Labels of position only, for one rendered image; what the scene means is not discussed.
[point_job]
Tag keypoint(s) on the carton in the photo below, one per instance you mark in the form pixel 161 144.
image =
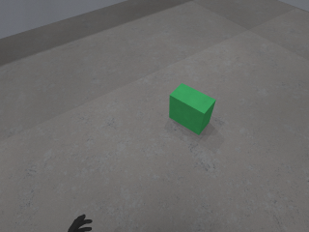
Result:
pixel 190 108

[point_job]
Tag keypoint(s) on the left robot hand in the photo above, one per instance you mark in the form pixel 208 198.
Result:
pixel 79 222

